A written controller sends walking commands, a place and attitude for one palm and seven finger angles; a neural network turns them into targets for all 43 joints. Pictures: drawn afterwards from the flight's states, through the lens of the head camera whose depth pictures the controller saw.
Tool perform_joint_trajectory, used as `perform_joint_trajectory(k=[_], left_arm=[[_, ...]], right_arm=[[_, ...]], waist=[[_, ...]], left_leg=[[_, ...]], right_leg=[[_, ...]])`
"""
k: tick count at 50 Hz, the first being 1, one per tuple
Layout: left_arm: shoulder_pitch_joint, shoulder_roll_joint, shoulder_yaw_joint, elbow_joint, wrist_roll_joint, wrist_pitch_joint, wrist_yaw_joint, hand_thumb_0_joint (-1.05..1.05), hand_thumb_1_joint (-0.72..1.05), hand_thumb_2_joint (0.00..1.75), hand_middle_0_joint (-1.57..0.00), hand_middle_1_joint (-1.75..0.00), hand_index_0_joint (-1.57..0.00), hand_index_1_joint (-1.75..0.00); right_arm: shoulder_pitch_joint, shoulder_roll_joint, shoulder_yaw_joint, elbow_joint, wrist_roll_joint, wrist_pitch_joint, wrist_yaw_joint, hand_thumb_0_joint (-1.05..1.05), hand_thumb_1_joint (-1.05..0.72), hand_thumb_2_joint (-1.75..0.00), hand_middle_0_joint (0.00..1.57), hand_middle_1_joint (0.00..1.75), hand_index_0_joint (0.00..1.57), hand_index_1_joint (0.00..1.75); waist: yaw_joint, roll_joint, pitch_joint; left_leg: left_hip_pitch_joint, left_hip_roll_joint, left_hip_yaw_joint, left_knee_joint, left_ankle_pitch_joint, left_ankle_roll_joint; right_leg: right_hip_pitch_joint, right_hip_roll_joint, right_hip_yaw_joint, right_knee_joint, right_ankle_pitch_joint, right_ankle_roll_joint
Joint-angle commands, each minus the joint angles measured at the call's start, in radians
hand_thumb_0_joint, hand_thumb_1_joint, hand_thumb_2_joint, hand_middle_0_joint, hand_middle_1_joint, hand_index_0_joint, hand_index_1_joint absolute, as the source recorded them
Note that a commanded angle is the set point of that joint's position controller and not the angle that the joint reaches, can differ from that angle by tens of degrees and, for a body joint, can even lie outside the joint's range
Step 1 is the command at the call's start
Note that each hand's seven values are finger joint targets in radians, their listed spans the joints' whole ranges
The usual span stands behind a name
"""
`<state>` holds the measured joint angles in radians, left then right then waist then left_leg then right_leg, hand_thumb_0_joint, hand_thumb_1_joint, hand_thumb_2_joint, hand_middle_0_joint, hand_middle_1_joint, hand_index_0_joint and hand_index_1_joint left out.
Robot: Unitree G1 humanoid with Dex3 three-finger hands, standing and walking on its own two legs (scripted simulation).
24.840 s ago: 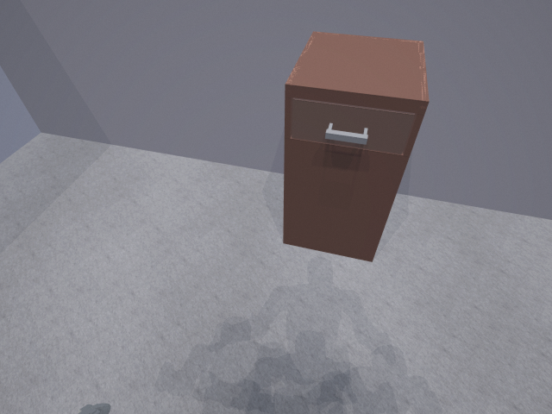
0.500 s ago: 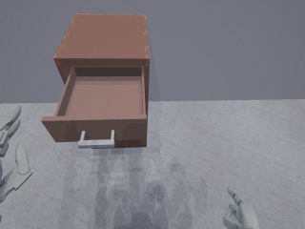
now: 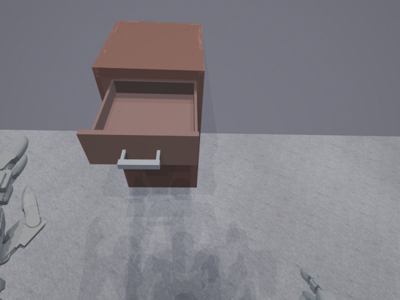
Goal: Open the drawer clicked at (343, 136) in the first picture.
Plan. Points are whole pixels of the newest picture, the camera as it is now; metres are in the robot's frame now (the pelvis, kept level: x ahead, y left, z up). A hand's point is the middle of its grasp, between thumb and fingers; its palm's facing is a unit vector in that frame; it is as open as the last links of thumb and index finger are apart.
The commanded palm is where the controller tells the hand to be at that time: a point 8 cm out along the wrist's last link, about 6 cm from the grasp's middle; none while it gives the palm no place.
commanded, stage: stop stepping back and stand still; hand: left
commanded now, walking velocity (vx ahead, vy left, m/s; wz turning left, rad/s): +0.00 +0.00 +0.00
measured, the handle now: (140, 158) +0.53 +0.19 -0.10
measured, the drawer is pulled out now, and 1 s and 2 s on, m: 0.30 0.30 0.30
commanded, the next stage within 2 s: let the arm hang, fingers relaxed in 0.74 s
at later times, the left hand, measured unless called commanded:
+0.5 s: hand (25, 216) +0.20 +0.25 +0.16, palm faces +0.33 -0.84 -0.44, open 7.4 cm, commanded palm +0.14 +0.30 +0.18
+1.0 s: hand (71, 269) +0.20 +0.27 -0.07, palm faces +0.08 -0.91 -0.40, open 7.4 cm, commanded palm none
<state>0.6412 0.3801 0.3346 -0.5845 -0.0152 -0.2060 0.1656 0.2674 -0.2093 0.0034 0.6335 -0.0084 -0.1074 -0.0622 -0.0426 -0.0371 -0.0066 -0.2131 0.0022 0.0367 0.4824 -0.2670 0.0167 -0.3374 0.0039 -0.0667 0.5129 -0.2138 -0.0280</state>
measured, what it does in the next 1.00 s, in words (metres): stands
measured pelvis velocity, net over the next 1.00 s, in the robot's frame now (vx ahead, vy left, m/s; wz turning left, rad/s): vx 0.02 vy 0.03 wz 0.00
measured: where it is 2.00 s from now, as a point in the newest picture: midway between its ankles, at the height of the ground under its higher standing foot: outside the picture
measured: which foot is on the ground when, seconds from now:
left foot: down 0.00-1.00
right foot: down 0.00-1.00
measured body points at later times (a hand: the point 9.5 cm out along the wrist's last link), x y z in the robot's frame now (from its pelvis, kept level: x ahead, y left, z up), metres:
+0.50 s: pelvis +0.01 +0.02 +0.00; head +0.02 +0.03 +0.45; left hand +0.18 +0.29 +0.18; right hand +0.18 -0.21 -0.07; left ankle -0.01 +0.12 -0.74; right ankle +0.06 -0.09 -0.74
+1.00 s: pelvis +0.02 +0.03 +0.00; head +0.03 +0.02 +0.45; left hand +0.19 +0.31 -0.04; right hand +0.16 -0.22 -0.12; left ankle -0.01 +0.12 -0.74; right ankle +0.06 -0.09 -0.74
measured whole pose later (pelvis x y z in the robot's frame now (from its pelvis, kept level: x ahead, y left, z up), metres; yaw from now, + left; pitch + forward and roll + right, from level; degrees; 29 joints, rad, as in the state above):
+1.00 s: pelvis +0.02 +0.03 +0.00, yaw +0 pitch +0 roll +0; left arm 0.28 0.30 0.10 0.38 0.03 0.02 0.04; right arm 0.15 -0.26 0.00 0.79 -0.01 -0.03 0.01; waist -0.01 0.03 0.02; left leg -0.21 -0.05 0.04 0.54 -0.33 0.05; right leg -0.33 -0.03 -0.04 0.55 -0.22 0.00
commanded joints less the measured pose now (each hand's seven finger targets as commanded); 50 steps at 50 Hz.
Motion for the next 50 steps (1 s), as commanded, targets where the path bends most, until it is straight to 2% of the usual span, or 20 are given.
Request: perform_joint_trajectory(k=[1, 4, 5, 6, 8, 10, 13, 14, 17, 24, 31, 37, 41, 42, 43, 44, 46, 47, 49, 50], left_arm=[[0.020, 0.158, 0.152, -0.227, 0.006, -0.070, 0.023, 0.00, 0.90, 0.90, -0.20, -0.30, -0.20, -0.30], [-0.004, 0.157, 0.154, -0.185, -0.008, -0.086, 0.015, 0.00, 0.90, 0.90, -0.20, -0.30, -0.20, -0.30], [0.006, 0.149, 0.151, -0.140, -0.008, -0.091, 0.010, 0.00, 0.90, 0.90, -0.20, -0.30, -0.20, -0.30], [-0.005, 0.132, 0.129, -0.135, -0.008, -0.091, 0.008, 0.00, 0.90, 0.90, -0.20, -0.30, -0.20, -0.30], [-0.039, 0.141, 0.125, -0.139, -0.007, -0.089, 0.008, 0.00, 0.90, 0.90, -0.20, -0.30, -0.20, -0.30], [-0.051, 0.135, 0.113, -0.154, -0.001, -0.089, 0.011, 0.00, 0.90, 0.90, -0.20, -0.30, -0.20, -0.30], [-0.048, 0.146, 0.120, -0.191, 0.005, -0.087, 0.014, 0.00, 0.90, 0.90, -0.20, -0.30, -0.20, -0.30], [-0.054, 0.132, 0.102, -0.216, 0.009, -0.090, 0.017, 0.00, 0.90, 0.90, -0.20, -0.30, -0.20, -0.30], [-0.030, 0.138, 0.125, -0.181, 0.003, -0.086, 0.020, 0.00, 0.90, 0.90, -0.20, -0.30, -0.20, -0.30], [0.005, 0.130, 0.120, -0.204, -0.013, -0.089, 0.005, 0.00, 0.90, 0.90, -0.20, -0.30, -0.20, -0.30], [0.011, 0.134, 0.128, -0.207, -0.018, -0.084, 0.001, 0.00, 0.90, 0.90, -0.20, -0.30, -0.20, -0.30], [0.010, 0.129, 0.123, -0.206, -0.022, -0.081, -0.001, 0.00, 0.90, 0.90, -0.20, -0.30, -0.20, -0.30], [0.016, 0.133, 0.124, -0.220, -0.022, -0.082, 0.000, 0.00, 0.90, 0.90, -0.20, -0.30, -0.20, -0.30], [-0.162, 0.042, -0.232, 0.652, 0.079, 0.083, -0.127, 0.00, 0.90, 0.90, -0.20, -0.30, -0.20, -0.30], [-0.140, -0.007, -0.206, 0.697, 0.070, 0.162, -0.143, 0.00, 0.90, 0.90, -0.20, -0.30, -0.20, -0.30], [-0.170, -0.025, -0.218, 0.724, 0.055, 0.181, -0.145, 0.00, 0.90, 0.90, -0.20, -0.30, -0.20, -0.30], [-0.245, -0.027, -0.238, 0.824, 0.056, 0.194, -0.145, 0.00, 0.90, 0.90, -0.20, -0.30, -0.20, -0.30], [-0.269, -0.019, -0.244, 0.892, 0.058, 0.198, -0.143, 0.00, 0.90, 0.90, -0.20, -0.30, -0.20, -0.30], [-0.325, -0.013, -0.257, 1.039, 0.056, 0.211, -0.139, 0.00, 0.90, 0.90, -0.20, -0.30, -0.20, -0.30], [-0.341, -0.013, -0.264, 1.114, 0.053, 0.217, -0.138, 0.00, 0.90, 0.90, -0.20, -0.30, -0.20, -0.30]], right_arm=[[-0.150, -0.108, -0.040, -0.180, 0.008, -0.063, -0.007, 0.00, -0.90, -0.90, 0.20, 0.30, 0.20, 0.30], [-0.143, -0.115, -0.048, -0.168, 0.018, -0.074, -0.004, 0.00, -0.90, -0.90, 0.20, 0.30, 0.20, 0.30], [-0.128, -0.111, -0.046, -0.159, 0.016, -0.073, -0.001, 0.00, -0.90, -0.90, 0.20, 0.30, 0.20, 0.30], [-0.118, -0.112, -0.052, -0.157, 0.019, -0.069, 0.002, 0.00, -0.90, -0.90, 0.20, 0.30, 0.20, 0.30], [-0.116, -0.114, -0.057, -0.154, 0.018, -0.062, 0.005, 0.00, -0.90, -0.90, 0.20, 0.30, 0.20, 0.30], [-0.112, -0.112, -0.052, -0.152, 0.015, -0.063, 0.006, 0.00, -0.90, -0.90, 0.20, 0.30, 0.20, 0.30], [-0.137, -0.114, -0.046, -0.166, 0.012, -0.064, 0.002, 0.00, -0.90, -0.90, 0.20, 0.30, 0.20, 0.30], [-0.140, -0.108, -0.038, -0.174, 0.009, -0.064, 0.000, 0.00, -0.90, -0.90, 0.20, 0.30, 0.20, 0.30], [-0.145, -0.102, -0.039, -0.178, 0.015, -0.066, 0.000, 0.00, -0.90, -0.90, 0.20, 0.30, 0.20, 0.30], [-0.145, -0.101, -0.038, -0.183, 0.020, -0.057, 0.014, 0.00, -0.90, -0.90, 0.20, 0.30, 0.20, 0.30], [-0.152, -0.101, -0.040, -0.187, 0.024, -0.042, 0.015, 0.00, -0.90, -0.90, 0.20, 0.30, 0.20, 0.30], [-0.157, -0.100, -0.041, -0.191, 0.026, -0.031, 0.013, 0.00, -0.90, -0.90, 0.20, 0.30, 0.20, 0.30], [-0.160, -0.099, -0.042, -0.196, 0.026, -0.028, 0.012, 0.00, -0.90, -0.90, 0.20, 0.30, 0.20, 0.30], [-0.171, -0.276, -0.101, 0.073, 0.026, -0.072, 0.093, 0.00, -0.90, -0.90, 0.20, 0.30, 0.20, 0.30], [-0.051, -0.203, -0.098, 0.090, 0.013, -0.026, 0.083, 0.00, -0.90, -0.90, 0.20, 0.30, 0.20, 0.30], [-0.028, -0.184, -0.081, 0.067, 0.015, 0.007, 0.075, 0.00, -0.90, -0.90, 0.20, 0.30, 0.20, 0.30], [-0.056, -0.183, -0.062, 0.053, 0.003, 0.032, 0.066, 0.00, -0.90, -0.90, 0.20, 0.30, 0.20, 0.30], [-0.063, -0.187, -0.056, 0.058, -0.002, 0.042, 0.062, 0.00, -0.90, -0.90, 0.20, 0.30, 0.20, 0.30], [-0.064, -0.179, -0.049, 0.082, -0.008, 0.065, 0.055, 0.00, -0.90, -0.90, 0.20, 0.30, 0.20, 0.30], [-0.068, -0.164, -0.043, 0.105, -0.009, 0.075, 0.053, 0.00, -0.90, -0.90, 0.20, 0.30, 0.20, 0.30]], waist=[[0.026, 0.187, 0.015], [0.020, 0.045, 0.003], [0.020, 0.045, 0.012], [0.017, 0.000, 0.025], [0.010, -0.070, 0.022], [0.012, -0.041, -0.006], [0.027, 0.109, 0.006], [0.027, 0.128, 0.006], [0.033, 0.092, -0.023], [0.026, 0.094, -0.053], [0.027, 0.088, -0.066], [0.028, 0.077, -0.060], [0.028, 0.106, -0.071], [-0.017, 0.087, 0.035], [-0.008, 0.073, -0.074], [0.001, 0.036, -0.116], [0.020, -0.046, -0.076], [0.030, -0.091, -0.067], [0.035, -0.058, -0.035], [0.041, -0.009, -0.024]], left_leg=[[-0.296, 0.175, -0.190, -0.234, -0.192, 0.078], [-0.230, 0.080, -0.106, -0.102, -0.131, 0.038], [-0.210, 0.058, -0.091, -0.085, -0.203, 0.031], [-0.171, 0.038, -0.074, -0.032, -0.202, 0.027], [-0.107, 0.017, -0.045, 0.026, -0.146, 0.020], [-0.050, 0.026, -0.055, -0.042, -0.101, 0.026], [-0.058, 0.094, -0.116, -0.183, -0.090, 0.040], [-0.095, 0.119, -0.146, -0.218, -0.069, 0.045], [-0.159, 0.119, -0.134, -0.197, -0.007, 0.039], [-0.103, 0.099, -0.106, -0.156, 0.123, 0.012], [-0.071, 0.102, -0.095, -0.145, 0.202, 0.002], [-0.070, 0.096, -0.092, -0.145, 0.179, 0.001], [-0.058, 0.092, -0.085, -0.138, 0.203, -0.002], [-0.075, 0.075, -0.082, 0.027, 0.302, 0.002], [0.036, 0.098, -0.072, 0.015, 0.447, -0.018], [0.031, 0.120, -0.113, 0.007, 0.456, 0.010], [-0.023, 0.127, -0.152, -0.016, 0.430, 0.036], [-0.036, 0.118, -0.154, -0.016, 0.418, 0.035], [-0.038, 0.092, -0.131, -0.042, 0.367, 0.024], [-0.033, 0.082, -0.119, -0.063, 0.319, 0.021]], right_leg=[[0.248, -0.019, 0.052, 0.016, -0.044, 0.033], [0.225, -0.082, 0.180, -0.145, -0.029, 0.014], [0.175, -0.106, 0.223, -0.207, -0.159, 0.007], [0.117, -0.128, 0.277, -0.265, -0.251, -0.004], [0.073, -0.178, 0.316, -0.325, -0.266, -0.031], [0.100, -0.163, 0.265, -0.293, -0.191, -0.029], [0.137, -0.078, 0.185, -0.205, -0.110, 0.009], [0.182, -0.053, 0.146, -0.155, -0.039, 0.016], [0.294, -0.053, 0.125, -0.111, 0.118, 0.025], [0.310, -0.065, 0.118, -0.107, 0.250, 0.013], [0.317, -0.066, 0.104, -0.092, 0.312, 0.014], [0.312, -0.069, 0.105, -0.101, 0.295, 0.014], [0.315, -0.069, 0.105, -0.095, 0.314, 0.012], [0.077, -0.118, 0.058, 0.027, 0.359, -0.002], [0.059, -0.102, 0.096, 0.011, 0.337, -0.007], [0.074, -0.081, 0.072, 0.038, 0.243, -0.007], [0.102, -0.063, 0.076, 0.041, 0.192, 0.001], [0.144, -0.074, 0.098, 0.021, 0.245, -0.006], [0.177, -0.091, 0.127, 0.002, 0.308, -0.024], [0.191, -0.096, 0.142, -0.019, 0.304, -0.022]])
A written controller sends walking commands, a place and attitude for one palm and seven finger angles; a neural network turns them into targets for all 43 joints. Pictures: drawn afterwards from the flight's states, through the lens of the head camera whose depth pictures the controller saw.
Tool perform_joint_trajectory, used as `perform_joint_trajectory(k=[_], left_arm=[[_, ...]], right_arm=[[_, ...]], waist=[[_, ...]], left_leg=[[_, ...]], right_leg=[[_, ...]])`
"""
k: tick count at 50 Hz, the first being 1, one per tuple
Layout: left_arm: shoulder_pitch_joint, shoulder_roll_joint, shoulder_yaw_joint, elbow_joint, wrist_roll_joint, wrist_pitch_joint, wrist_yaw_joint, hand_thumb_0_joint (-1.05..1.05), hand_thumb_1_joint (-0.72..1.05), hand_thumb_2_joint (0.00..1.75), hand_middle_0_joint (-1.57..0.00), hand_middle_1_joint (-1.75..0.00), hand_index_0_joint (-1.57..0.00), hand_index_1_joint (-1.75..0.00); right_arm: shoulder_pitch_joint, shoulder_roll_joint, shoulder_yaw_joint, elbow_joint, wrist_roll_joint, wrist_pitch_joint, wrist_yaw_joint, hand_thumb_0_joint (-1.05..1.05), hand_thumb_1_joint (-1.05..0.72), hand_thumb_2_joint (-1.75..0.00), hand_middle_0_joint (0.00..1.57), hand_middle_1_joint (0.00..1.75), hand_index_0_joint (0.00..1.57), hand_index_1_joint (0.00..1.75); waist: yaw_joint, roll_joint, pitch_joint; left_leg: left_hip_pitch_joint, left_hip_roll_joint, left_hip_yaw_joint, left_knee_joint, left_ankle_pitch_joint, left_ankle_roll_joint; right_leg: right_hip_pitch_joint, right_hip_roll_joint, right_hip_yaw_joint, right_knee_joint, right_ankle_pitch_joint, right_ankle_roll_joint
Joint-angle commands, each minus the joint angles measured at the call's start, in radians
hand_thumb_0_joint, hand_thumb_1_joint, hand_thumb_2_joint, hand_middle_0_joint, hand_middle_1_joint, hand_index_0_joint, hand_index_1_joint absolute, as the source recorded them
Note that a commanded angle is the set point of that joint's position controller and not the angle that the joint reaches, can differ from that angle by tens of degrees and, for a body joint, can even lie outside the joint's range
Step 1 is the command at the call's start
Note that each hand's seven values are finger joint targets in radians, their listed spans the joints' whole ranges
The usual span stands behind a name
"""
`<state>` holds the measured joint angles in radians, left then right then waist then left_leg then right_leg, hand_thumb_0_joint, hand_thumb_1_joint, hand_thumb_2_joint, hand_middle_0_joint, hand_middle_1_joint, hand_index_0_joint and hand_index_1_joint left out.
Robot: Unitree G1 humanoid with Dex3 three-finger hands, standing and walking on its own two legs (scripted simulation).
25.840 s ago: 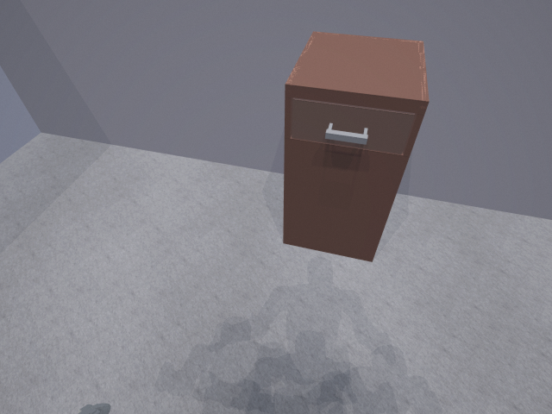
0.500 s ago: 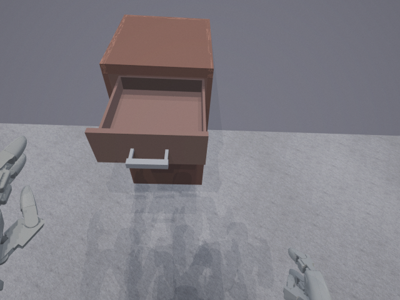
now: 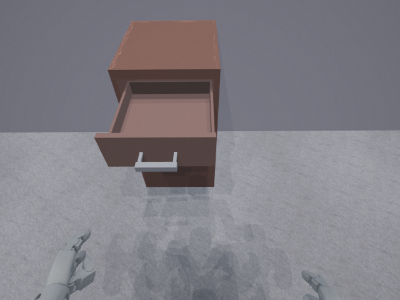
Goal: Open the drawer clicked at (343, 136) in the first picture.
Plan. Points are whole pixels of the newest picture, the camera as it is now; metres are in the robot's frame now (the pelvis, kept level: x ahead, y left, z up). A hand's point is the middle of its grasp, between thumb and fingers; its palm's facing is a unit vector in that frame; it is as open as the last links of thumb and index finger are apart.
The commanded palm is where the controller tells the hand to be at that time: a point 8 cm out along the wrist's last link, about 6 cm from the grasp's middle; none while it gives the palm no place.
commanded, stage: let the arm hang, fingers relaxed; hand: left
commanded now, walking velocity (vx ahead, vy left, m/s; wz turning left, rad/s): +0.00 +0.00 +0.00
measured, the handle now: (157, 161) +0.51 +0.16 -0.10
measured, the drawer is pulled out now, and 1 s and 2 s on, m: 0.30 0.30 0.30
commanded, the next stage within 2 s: look to check the result in 0.94 s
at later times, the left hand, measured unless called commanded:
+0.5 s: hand out of the picture -0.05 +0.17 -0.16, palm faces -0.01 -0.97 -0.24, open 7.3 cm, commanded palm none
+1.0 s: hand out of the picture +0.00 +0.14 -0.16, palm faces +0.01 -0.98 -0.20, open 7.3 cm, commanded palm none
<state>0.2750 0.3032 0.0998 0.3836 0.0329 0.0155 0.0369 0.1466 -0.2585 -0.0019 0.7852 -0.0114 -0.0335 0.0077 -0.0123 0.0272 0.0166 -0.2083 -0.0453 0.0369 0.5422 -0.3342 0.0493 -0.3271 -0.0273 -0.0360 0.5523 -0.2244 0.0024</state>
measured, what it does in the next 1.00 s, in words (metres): stands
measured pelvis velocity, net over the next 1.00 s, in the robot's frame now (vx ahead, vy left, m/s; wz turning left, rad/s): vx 0.00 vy -0.02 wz -0.03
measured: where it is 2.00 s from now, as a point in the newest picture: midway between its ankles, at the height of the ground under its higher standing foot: outside the picture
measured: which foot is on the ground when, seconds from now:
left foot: down 0.00-1.00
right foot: down 0.00-1.00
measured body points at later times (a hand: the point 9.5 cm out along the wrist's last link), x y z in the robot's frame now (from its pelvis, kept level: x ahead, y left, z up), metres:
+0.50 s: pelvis -0.01 -0.02 +0.01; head +0.02 -0.03 +0.46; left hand -0.04 +0.22 -0.14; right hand -0.08 -0.22 -0.15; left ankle -0.03 +0.09 -0.73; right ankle +0.04 -0.12 -0.73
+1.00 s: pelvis +0.00 -0.02 +0.01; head +0.01 -0.03 +0.46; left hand +0.00 +0.19 -0.15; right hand -0.04 -0.22 -0.16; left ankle -0.03 +0.09 -0.73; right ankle +0.04 -0.12 -0.73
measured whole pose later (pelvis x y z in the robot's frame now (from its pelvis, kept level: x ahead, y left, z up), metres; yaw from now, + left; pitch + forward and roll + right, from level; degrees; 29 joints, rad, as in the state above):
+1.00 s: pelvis +0.00 -0.02 +0.01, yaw -2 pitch -2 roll +0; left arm 0.28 0.13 0.01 1.14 0.01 0.00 0.04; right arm 0.35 -0.11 0.00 1.11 -0.01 0.00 -0.04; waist -0.01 0.02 0.06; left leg -0.09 0.00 0.05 0.40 -0.28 0.01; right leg -0.22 0.02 -0.03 0.41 -0.16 -0.04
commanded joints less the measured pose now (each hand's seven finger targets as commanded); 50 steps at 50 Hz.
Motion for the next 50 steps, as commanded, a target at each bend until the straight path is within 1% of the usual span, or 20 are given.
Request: perform_joint_trajectory(k=[1, 4, 6, 7, 9, 10, 12, 13, 15, 19, 21, 25, 29, 31, 33, 35, 42, 45, 48, 50], left_arm=[[0.011, 0.063, -0.040, 0.217, 0.001, -0.001, -0.009, 0.00, 0.90, 0.90, -0.20, -0.30, -0.20, -0.30], [-0.013, 0.053, -0.061, 0.392, -0.007, 0.002, -0.009, 0.00, 0.90, 0.90, -0.20, -0.30, -0.20, -0.30], [-0.002, 0.047, -0.068, 0.480, -0.011, -0.006, -0.011, 0.00, 0.90, 0.90, -0.20, -0.30, -0.20, -0.30], [0.005, 0.042, -0.070, 0.517, -0.014, -0.011, -0.012, 0.00, 0.90, 0.90, -0.20, -0.30, -0.20, -0.30], [0.026, 0.017, -0.064, 0.577, -0.014, -0.015, -0.009, 0.00, 0.90, 0.90, -0.20, -0.30, -0.20, -0.30], [0.029, 0.014, -0.068, 0.601, -0.016, -0.017, -0.009, 0.00, 0.90, 0.90, -0.20, -0.30, -0.20, -0.30], [0.039, 0.007, -0.073, 0.644, -0.018, -0.020, -0.009, 0.00, 0.90, 0.90, -0.20, -0.30, -0.20, -0.30], [0.044, 0.003, -0.074, 0.660, -0.019, -0.021, -0.007, 0.00, 0.90, 0.90, -0.20, -0.30, -0.20, -0.30], [0.050, -0.012, -0.080, 0.689, -0.020, -0.020, -0.006, 0.00, 0.90, 0.90, -0.20, -0.30, -0.20, -0.30], [0.072, -0.029, -0.082, 0.727, -0.022, -0.019, 0.000, 0.00, 0.90, 0.90, -0.20, -0.30, -0.20, -0.30], [0.077, -0.037, -0.083, 0.737, -0.022, -0.018, 0.003, 0.00, 0.90, 0.90, -0.20, -0.30, -0.20, -0.30], [0.083, -0.046, -0.079, 0.743, -0.021, -0.016, 0.006, 0.00, 0.90, 0.90, -0.20, -0.30, -0.20, -0.30], [0.084, -0.061, -0.076, 0.743, -0.020, -0.018, 0.008, 0.00, 0.90, 0.90, -0.20, -0.30, -0.20, -0.30], [0.080, -0.068, -0.075, 0.739, -0.019, -0.018, 0.008, 0.00, 0.90, 0.90, -0.20, -0.30, -0.20, -0.30], [0.085, -0.073, -0.072, 0.738, -0.017, -0.021, 0.009, 0.00, 0.90, 0.90, -0.20, -0.30, -0.20, -0.30], [0.077, -0.076, -0.071, 0.734, -0.017, -0.020, 0.008, 0.00, 0.90, 0.90, -0.20, -0.30, -0.20, -0.30], [0.073, -0.079, -0.069, 0.732, -0.018, -0.026, 0.006, 0.00, 0.90, 0.90, -0.20, -0.30, -0.20, -0.30], [0.069, -0.081, -0.069, 0.733, -0.018, -0.027, 0.006, 0.00, 0.90, 0.90, -0.20, -0.30, -0.20, -0.30], [0.074, -0.083, -0.069, 0.736, -0.018, -0.028, 0.007, 0.00, 0.90, 0.90, -0.20, -0.30, -0.20, -0.30], [0.070, -0.081, -0.069, 0.736, -0.019, -0.028, 0.006, 0.00, 0.90, 0.90, -0.20, -0.30, -0.20, -0.30]], right_arm=[[0.057, -0.094, -0.026, -0.023, -0.004, 0.011, -0.018, 0.00, -0.90, -0.90, 0.20, 0.30, 0.20, 0.30], [0.070, -0.071, -0.008, 0.048, -0.001, 0.025, -0.022, 0.00, -0.90, -0.90, 0.20, 0.30, 0.20, 0.30], [0.096, -0.056, -0.002, 0.098, 0.002, 0.027, -0.024, 0.00, -0.90, -0.90, 0.20, 0.30, 0.20, 0.30], [0.114, -0.048, 0.001, 0.121, 0.004, 0.027, -0.026, 0.00, -0.90, -0.90, 0.20, 0.30, 0.20, 0.30], [0.156, -0.027, -0.002, 0.161, 0.001, 0.032, -0.031, 0.00, -0.90, -0.90, 0.20, 0.30, 0.20, 0.30], [0.178, -0.020, -0.002, 0.180, 0.002, 0.032, -0.032, 0.00, -0.90, -0.90, 0.20, 0.30, 0.20, 0.30], [0.212, -0.009, -0.002, 0.214, 0.004, 0.033, -0.034, 0.00, -0.90, -0.90, 0.20, 0.30, 0.20, 0.30], [0.228, -0.008, -0.003, 0.225, 0.007, 0.035, -0.037, 0.00, -0.90, -0.90, 0.20, 0.30, 0.20, 0.30], [0.262, 0.007, -0.001, 0.254, 0.006, 0.037, -0.040, 0.00, -0.90, -0.90, 0.20, 0.30, 0.20, 0.30], [0.301, 0.027, -0.001, 0.288, 0.005, 0.041, -0.043, 0.00, -0.90, -0.90, 0.20, 0.30, 0.20, 0.30], [0.318, 0.035, 0.000, 0.301, 0.005, 0.040, -0.044, 0.00, -0.90, -0.90, 0.20, 0.30, 0.20, 0.30], [0.334, 0.057, -0.002, 0.317, 0.003, 0.040, -0.045, 0.00, -0.90, -0.90, 0.20, 0.30, 0.20, 0.30], [0.341, 0.070, -0.004, 0.322, 0.002, 0.035, -0.047, 0.00, -0.90, -0.90, 0.20, 0.30, 0.20, 0.30], [0.338, 0.075, -0.005, 0.322, 0.001, 0.033, -0.047, 0.00, -0.90, -0.90, 0.20, 0.30, 0.20, 0.30], [0.332, 0.078, -0.007, 0.320, 0.003, 0.030, -0.048, 0.00, -0.90, -0.90, 0.20, 0.30, 0.20, 0.30], [0.334, 0.085, -0.007, 0.320, 0.001, 0.029, -0.048, 0.00, -0.90, -0.90, 0.20, 0.30, 0.20, 0.30], [0.320, 0.087, -0.010, 0.317, 0.002, 0.026, -0.051, 0.00, -0.90, -0.90, 0.20, 0.30, 0.20, 0.30], [0.319, 0.084, -0.010, 0.320, 0.002, 0.028, -0.051, 0.00, -0.90, -0.90, 0.20, 0.30, 0.20, 0.30], [0.310, 0.080, -0.012, 0.317, 0.004, 0.027, -0.052, 0.00, -0.90, -0.90, 0.20, 0.30, 0.20, 0.30], [0.313, 0.079, -0.011, 0.319, 0.003, 0.028, -0.052, 0.00, -0.90, -0.90, 0.20, 0.30, 0.20, 0.30]], waist=[[0.012, -0.058, -0.037], [0.017, 0.042, 0.010], [0.016, 0.050, 0.016], [0.014, 0.071, 0.014], [0.011, 0.090, 0.009], [0.011, 0.090, 0.005], [0.009, 0.056, 0.020], [0.007, 0.011, 0.037], [0.004, -0.005, 0.068], [0.004, -0.017, 0.082], [0.004, -0.050, 0.084], [0.005, -0.045, 0.115], [0.002, -0.034, 0.107], [0.004, -0.031, 0.122], [0.007, 0.001, 0.119], [0.006, -0.027, 0.132], [0.004, -0.002, 0.106], [0.001, -0.023, 0.112], [0.004, -0.006, 0.104], [0.001, -0.026, 0.097]], left_leg=[[-0.035, 0.126, -0.114, -0.147, 0.328, -0.012], [-0.042, 0.129, -0.110, -0.212, 0.177, -0.007], [-0.024, 0.122, -0.099, -0.228, 0.112, -0.009], [-0.013, 0.120, -0.092, -0.230, 0.095, -0.011], [0.006, 0.127, -0.093, -0.232, 0.088, -0.007], [0.006, 0.128, -0.094, -0.233, 0.087, -0.007], [0.008, 0.129, -0.092, -0.236, 0.084, -0.007], [0.016, 0.136, -0.096, -0.234, 0.097, -0.002], [0.004, 0.137, -0.097, -0.237, 0.097, 0.000], [0.001, 0.134, -0.090, -0.235, 0.063, 0.002], [-0.003, 0.136, -0.092, -0.237, 0.070, 0.005], [-0.025, 0.133, -0.095, -0.243, 0.031, 0.007], [-0.015, 0.138, -0.094, -0.245, 0.045, 0.006], [-0.029, 0.137, -0.094, -0.249, 0.047, 0.005], [-0.018, 0.139, -0.091, -0.249, 0.053, 0.003], [-0.034, 0.137, -0.091, -0.249, 0.054, 0.004], [-0.003, 0.133, -0.077, -0.235, 0.106, -0.002], [0.002, 0.137, -0.075, -0.239, 0.105, -0.003], [0.022, 0.137, -0.073, -0.236, 0.120, -0.005], [0.020, 0.135, -0.072, -0.235, 0.114, -0.005]], right_leg=[[0.196, -0.066, 0.118, -0.084, 0.284, -0.049], [0.204, -0.053, 0.125, -0.151, 0.135, -0.039], [0.205, -0.057, 0.140, -0.189, 0.102, -0.042], [0.204, -0.060, 0.145, -0.205, 0.089, -0.045], [0.204, -0.057, 0.135, -0.224, 0.088, -0.048], [0.212, -0.058, 0.133, -0.227, 0.091, -0.050], [0.203, -0.060, 0.128, -0.233, 0.085, -0.052], [0.188, -0.058, 0.122, -0.236, 0.087, -0.053], [0.179, -0.060, 0.121, -0.239, 0.080, -0.054], [0.161, -0.060, 0.123, -0.251, 0.014, -0.055], [0.163, -0.058, 0.124, -0.246, 0.021, -0.055], [0.137, -0.052, 0.127, -0.247, -0.029, -0.054], [0.125, -0.049, 0.122, -0.233, -0.007, -0.054], [0.124, -0.047, 0.124, -0.228, 0.007, -0.055], [0.113, -0.045, 0.121, -0.222, 0.022, -0.055], [0.123, -0.047, 0.121, -0.225, 0.026, -0.055], [0.140, -0.051, 0.127, -0.224, 0.086, -0.058], [0.135, -0.051, 0.121, -0.228, 0.082, -0.056], [0.129, -0.050, 0.123, -0.227, 0.093, -0.057], [0.144, -0.052, 0.128, -0.235, 0.087, -0.057]])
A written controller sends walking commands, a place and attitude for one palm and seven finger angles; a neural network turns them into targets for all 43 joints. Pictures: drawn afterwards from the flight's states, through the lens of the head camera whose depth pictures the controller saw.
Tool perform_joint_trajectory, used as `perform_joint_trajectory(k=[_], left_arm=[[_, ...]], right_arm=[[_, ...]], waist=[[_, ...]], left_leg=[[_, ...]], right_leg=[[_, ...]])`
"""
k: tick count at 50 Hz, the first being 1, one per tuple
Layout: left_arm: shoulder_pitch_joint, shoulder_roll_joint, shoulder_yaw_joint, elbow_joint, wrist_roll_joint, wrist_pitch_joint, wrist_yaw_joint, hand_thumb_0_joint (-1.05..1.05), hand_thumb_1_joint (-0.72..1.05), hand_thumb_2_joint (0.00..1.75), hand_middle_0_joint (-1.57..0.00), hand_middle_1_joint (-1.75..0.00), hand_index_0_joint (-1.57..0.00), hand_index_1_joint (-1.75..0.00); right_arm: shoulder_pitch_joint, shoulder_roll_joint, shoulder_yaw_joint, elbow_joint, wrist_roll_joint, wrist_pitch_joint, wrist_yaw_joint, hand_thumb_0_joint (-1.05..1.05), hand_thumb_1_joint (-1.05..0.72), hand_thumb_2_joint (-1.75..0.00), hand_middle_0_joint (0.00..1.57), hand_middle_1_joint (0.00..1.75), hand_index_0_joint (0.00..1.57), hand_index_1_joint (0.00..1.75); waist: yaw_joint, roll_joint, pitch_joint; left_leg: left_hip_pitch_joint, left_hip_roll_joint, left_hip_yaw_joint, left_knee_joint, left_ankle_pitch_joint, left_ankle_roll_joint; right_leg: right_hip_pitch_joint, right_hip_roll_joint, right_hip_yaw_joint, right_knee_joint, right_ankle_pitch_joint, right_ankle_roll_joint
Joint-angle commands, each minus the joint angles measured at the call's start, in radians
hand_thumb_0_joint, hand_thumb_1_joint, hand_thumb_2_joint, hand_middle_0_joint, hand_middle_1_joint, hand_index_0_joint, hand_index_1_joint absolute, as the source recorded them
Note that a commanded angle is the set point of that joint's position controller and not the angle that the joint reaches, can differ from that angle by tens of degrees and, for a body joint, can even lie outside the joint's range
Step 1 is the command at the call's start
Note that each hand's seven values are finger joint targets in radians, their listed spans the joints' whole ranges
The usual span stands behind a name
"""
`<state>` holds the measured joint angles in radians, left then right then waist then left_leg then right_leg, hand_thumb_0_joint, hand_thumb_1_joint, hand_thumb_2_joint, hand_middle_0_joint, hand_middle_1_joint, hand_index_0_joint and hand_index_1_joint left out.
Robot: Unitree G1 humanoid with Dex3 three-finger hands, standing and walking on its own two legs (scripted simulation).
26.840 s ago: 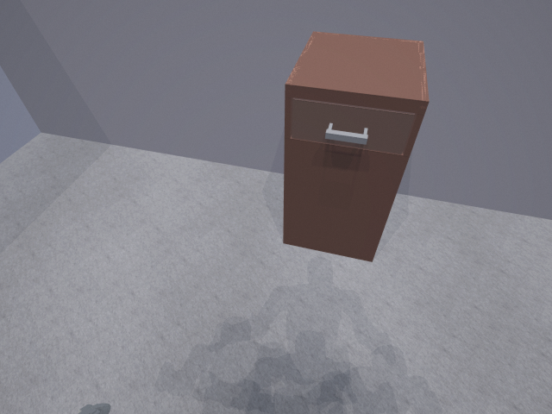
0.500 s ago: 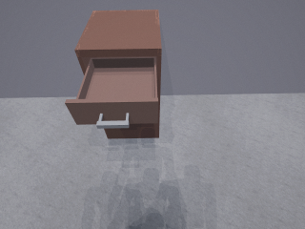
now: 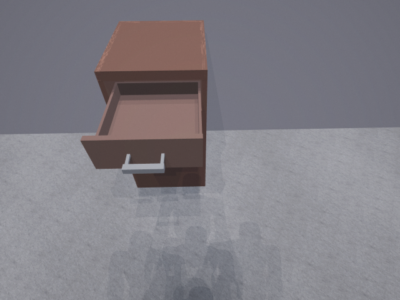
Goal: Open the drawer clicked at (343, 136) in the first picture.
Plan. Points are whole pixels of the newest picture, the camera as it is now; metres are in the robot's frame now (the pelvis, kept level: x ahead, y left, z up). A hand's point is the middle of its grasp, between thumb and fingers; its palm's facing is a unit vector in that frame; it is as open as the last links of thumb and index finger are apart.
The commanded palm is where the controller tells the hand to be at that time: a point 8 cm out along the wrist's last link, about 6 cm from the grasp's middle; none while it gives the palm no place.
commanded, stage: look to check the result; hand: left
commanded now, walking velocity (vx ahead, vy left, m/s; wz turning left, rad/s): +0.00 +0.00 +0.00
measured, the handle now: (144, 162) +0.51 +0.20 -0.11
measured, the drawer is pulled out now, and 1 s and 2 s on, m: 0.30 0.30 0.30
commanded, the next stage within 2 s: stand and wait in 0.48 s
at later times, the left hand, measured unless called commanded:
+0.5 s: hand out of the picture +0.00 +0.16 -0.17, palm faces +0.04 -0.98 -0.19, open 7.3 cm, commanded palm none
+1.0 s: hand out of the picture +0.01 +0.16 -0.17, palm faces +0.04 -0.98 -0.20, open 7.3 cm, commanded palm none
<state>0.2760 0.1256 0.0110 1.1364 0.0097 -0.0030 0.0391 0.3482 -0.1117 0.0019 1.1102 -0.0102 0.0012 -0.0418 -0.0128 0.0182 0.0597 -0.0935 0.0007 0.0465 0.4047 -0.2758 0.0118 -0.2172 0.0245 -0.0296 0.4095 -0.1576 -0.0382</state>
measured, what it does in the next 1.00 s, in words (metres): stands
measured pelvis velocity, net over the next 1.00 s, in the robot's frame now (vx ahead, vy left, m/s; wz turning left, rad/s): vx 0.02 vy -0.01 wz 0.01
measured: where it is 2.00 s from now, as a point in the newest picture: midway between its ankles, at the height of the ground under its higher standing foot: outside the picture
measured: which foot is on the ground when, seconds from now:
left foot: down 0.00-1.00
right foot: down 0.00-1.00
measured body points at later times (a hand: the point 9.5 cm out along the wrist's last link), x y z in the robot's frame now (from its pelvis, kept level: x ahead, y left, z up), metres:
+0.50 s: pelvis +0.01 -0.01 +0.00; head +0.03 -0.01 +0.45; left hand +0.00 +0.21 -0.16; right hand -0.03 -0.20 -0.17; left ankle -0.03 +0.11 -0.74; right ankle +0.04 -0.09 -0.74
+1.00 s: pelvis +0.02 -0.01 +0.00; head +0.04 -0.02 +0.45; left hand +0.01 +0.21 -0.16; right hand -0.01 -0.21 -0.16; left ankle -0.03 +0.11 -0.74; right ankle +0.04 -0.09 -0.74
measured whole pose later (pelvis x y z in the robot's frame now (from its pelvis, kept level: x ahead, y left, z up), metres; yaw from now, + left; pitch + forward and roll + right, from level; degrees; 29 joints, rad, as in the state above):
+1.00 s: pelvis +0.02 -0.01 +0.00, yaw +0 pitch -1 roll +0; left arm 0.26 0.13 0.02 1.14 0.01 -0.01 0.04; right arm 0.32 -0.11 0.00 1.12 -0.01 0.00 -0.05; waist -0.01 0.02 0.07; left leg -0.07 0.02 0.03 0.38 -0.29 -0.01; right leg -0.19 0.04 -0.04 0.39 -0.18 -0.05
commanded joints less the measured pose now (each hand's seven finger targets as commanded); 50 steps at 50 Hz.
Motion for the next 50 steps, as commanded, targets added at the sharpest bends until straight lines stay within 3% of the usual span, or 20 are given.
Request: perform_joint_trajectory(k=[1, 8, 11, 14, 19, 33, 41, 48, 50], left_arm=[[0.067, 0.097, 0.020, -0.015, 0.004, -0.010, 0.004, 0.00, 0.90, 0.90, -0.20, -0.30, -0.20, -0.30], [0.078, 0.093, 0.019, -0.008, 0.004, -0.013, 0.006, 0.00, 0.90, 0.90, -0.20, -0.30, -0.20, -0.30], [0.072, 0.092, 0.019, -0.008, 0.003, -0.011, 0.005, 0.00, 0.90, 0.90, -0.20, -0.30, -0.20, -0.30], [0.074, 0.093, 0.021, -0.007, 0.003, -0.012, 0.006, 0.00, 0.90, 0.90, -0.20, -0.30, -0.20, -0.30], [0.072, 0.090, 0.020, -0.007, 0.003, -0.011, 0.006, 0.00, 0.90, 0.90, -0.20, -0.30, -0.20, -0.30], [0.069, 0.092, 0.024, -0.012, 0.003, -0.015, 0.007, 0.00, 0.90, 0.90, -0.20, -0.30, -0.20, -0.30], [0.063, 0.100, 0.023, -0.010, 0.002, -0.013, 0.005, 0.00, 0.90, 0.90, -0.20, -0.30, -0.20, -0.30], [0.065, 0.097, 0.024, -0.011, 0.002, -0.016, 0.007, 0.00, 0.90, 0.90, -0.20, -0.30, -0.20, -0.30], [0.062, 0.100, 0.024, -0.012, 0.001, -0.014, 0.006, 0.00, 0.90, 0.90, -0.20, -0.30, -0.20, -0.30]], right_arm=[[0.112, -0.066, -0.014, -0.004, 0.001, -0.007, -0.003, 0.00, -0.90, -0.90, 0.20, 0.30, 0.20, 0.30], [0.103, -0.069, -0.017, -0.001, 0.004, -0.003, -0.004, 0.00, -0.90, -0.90, 0.20, 0.30, 0.20, 0.30], [0.107, -0.065, -0.015, 0.003, 0.001, -0.004, -0.005, 0.00, -0.90, -0.90, 0.20, 0.30, 0.20, 0.30], [0.111, -0.063, -0.015, 0.003, 0.003, -0.007, -0.007, 0.00, -0.90, -0.90, 0.20, 0.30, 0.20, 0.30], [0.108, -0.062, -0.016, 0.005, 0.002, -0.004, -0.006, 0.00, -0.90, -0.90, 0.20, 0.30, 0.20, 0.30], [0.098, -0.066, -0.019, 0.003, 0.004, -0.007, -0.010, 0.00, -0.90, -0.90, 0.20, 0.30, 0.20, 0.30], [0.091, -0.065, -0.016, 0.007, 0.002, -0.005, -0.009, 0.00, -0.90, -0.90, 0.20, 0.30, 0.20, 0.30], [0.089, -0.072, -0.020, 0.002, 0.005, -0.005, -0.009, 0.00, -0.90, -0.90, 0.20, 0.30, 0.20, 0.30], [0.090, -0.068, -0.018, 0.007, 0.003, -0.005, -0.009, 0.00, -0.90, -0.90, 0.20, 0.30, 0.20, 0.30]], waist=[[0.002, -0.008, 0.057], [0.001, -0.026, 0.048], [0.002, 0.006, 0.053], [0.001, -0.006, 0.033], [0.002, -0.008, 0.057], [0.002, -0.005, 0.026], [0.005, -0.007, 0.049], [0.002, -0.020, 0.030], [0.003, 0.004, 0.040]], left_leg=[[-0.096, 0.089, -0.082, -0.100, 0.062, 0.032], [-0.071, 0.089, -0.077, -0.091, 0.067, 0.029], [-0.083, 0.090, -0.077, -0.098, 0.071, 0.028], [-0.071, 0.096, -0.080, -0.095, 0.092, 0.029], [-0.079, 0.092, -0.079, -0.097, 0.073, 0.029], [-0.052, 0.095, -0.069, -0.090, 0.130, 0.022], [-0.067, 0.092, -0.069, -0.097, 0.106, 0.023], [-0.045, 0.094, -0.067, -0.094, 0.118, 0.021], [-0.056, 0.094, -0.067, -0.098, 0.116, 0.021]], right_leg=[[0.037, -0.104, 0.119, -0.089, 0.028, -0.017], [0.028, -0.104, 0.120, -0.099, 0.027, -0.018], [0.040, -0.104, 0.118, -0.096, 0.032, -0.019], [0.053, -0.105, 0.112, -0.090, 0.058, -0.019], [0.038, -0.103, 0.115, -0.100, 0.028, -0.019], [0.062, -0.104, 0.109, -0.079, 0.131, -0.021], [0.063, -0.107, 0.110, -0.095, 0.095, -0.019], [0.062, -0.106, 0.110, -0.095, 0.114, -0.019], [0.069, -0.108, 0.110, -0.097, 0.110, -0.019]])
